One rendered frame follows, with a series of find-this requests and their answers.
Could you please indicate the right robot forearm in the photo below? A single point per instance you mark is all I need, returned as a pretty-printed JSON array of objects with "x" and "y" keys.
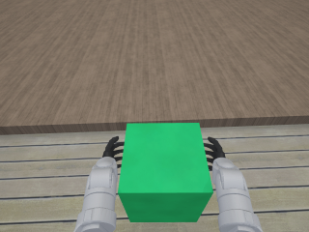
[{"x": 234, "y": 203}]

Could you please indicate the left robot forearm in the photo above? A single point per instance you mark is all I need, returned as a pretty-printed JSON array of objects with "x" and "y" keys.
[{"x": 98, "y": 210}]

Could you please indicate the carton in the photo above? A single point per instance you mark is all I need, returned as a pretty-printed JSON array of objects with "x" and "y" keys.
[{"x": 164, "y": 174}]

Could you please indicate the robot left hand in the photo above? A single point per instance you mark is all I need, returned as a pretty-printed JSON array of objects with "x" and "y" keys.
[{"x": 109, "y": 149}]

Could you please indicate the robot right hand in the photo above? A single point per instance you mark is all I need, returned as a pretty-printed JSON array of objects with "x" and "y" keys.
[{"x": 217, "y": 151}]

